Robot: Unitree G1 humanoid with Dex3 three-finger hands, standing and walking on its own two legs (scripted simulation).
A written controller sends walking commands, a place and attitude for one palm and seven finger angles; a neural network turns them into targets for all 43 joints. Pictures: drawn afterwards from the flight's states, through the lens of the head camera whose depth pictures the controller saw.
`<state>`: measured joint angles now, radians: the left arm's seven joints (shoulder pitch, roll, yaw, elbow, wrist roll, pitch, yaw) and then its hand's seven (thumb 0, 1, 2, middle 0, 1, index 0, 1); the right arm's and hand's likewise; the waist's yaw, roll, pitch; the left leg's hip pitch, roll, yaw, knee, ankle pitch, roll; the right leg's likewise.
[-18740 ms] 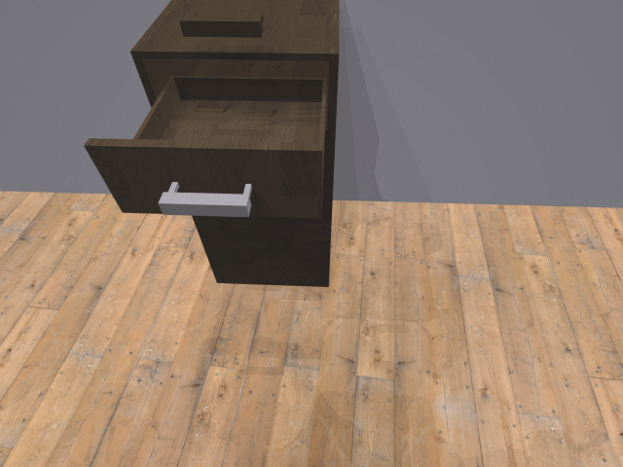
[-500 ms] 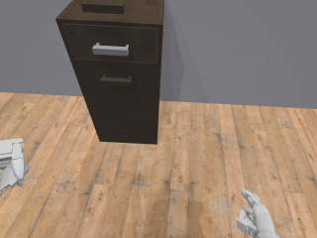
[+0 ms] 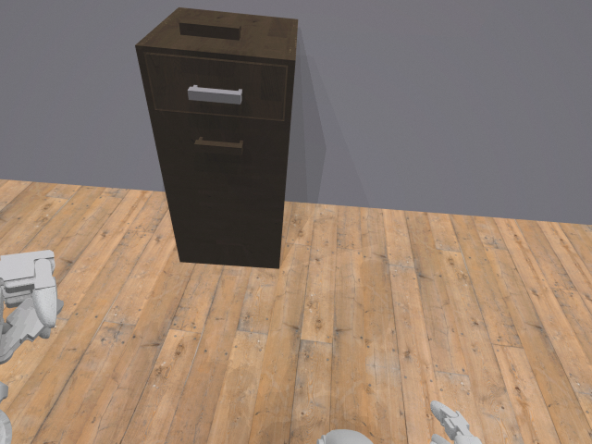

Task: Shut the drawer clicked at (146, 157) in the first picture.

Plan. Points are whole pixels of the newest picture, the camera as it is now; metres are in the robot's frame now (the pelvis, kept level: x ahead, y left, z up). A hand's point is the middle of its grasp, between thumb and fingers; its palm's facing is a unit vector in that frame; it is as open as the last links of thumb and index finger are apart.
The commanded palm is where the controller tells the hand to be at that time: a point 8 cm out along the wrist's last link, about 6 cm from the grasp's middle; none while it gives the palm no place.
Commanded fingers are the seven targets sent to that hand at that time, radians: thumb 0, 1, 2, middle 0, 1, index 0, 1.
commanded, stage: stop stepping back and stand still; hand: left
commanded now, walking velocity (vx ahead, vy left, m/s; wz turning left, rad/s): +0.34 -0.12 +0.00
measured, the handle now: (216, 92) +1.02 +0.22 +0.04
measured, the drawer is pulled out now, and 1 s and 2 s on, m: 0.00 0.00 0.00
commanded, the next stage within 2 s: let the arm hang, fingers relaxed in 0.58 s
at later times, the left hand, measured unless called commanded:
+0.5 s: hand (36, 359) +0.16 +0.23 +0.17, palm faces +0.41 -0.82 -0.40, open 3.3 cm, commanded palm +0.09 +0.28 +0.19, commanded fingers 0.00 0.90 0.90 -1.40 -1.60 -1.40 -1.60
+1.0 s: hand out of the picture +0.07 +0.22 -0.16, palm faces +0.10 -0.97 -0.22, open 3.2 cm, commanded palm none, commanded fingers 0.00 0.90 0.90 -0.72 -0.86 -0.72 -0.86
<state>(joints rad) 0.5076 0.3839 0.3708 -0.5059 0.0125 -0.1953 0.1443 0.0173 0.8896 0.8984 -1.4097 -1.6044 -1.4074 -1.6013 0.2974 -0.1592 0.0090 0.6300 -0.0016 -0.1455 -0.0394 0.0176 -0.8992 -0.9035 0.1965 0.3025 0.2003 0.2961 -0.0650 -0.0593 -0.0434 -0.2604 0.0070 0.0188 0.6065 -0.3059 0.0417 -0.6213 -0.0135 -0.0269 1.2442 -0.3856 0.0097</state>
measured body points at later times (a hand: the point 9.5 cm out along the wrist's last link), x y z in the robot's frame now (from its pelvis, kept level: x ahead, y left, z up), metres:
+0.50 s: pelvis -0.03 +0.00 +0.00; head -0.03 +0.01 +0.45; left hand +0.13 +0.27 +0.19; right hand +0.15 -0.26 -0.07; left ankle +0.01 +0.12 -0.73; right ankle -0.02 -0.13 -0.71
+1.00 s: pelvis +0.00 +0.03 +0.00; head +0.03 +0.05 +0.45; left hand +0.06 +0.27 -0.14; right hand +0.08 -0.21 -0.13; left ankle +0.00 +0.13 -0.73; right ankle +0.00 -0.11 -0.73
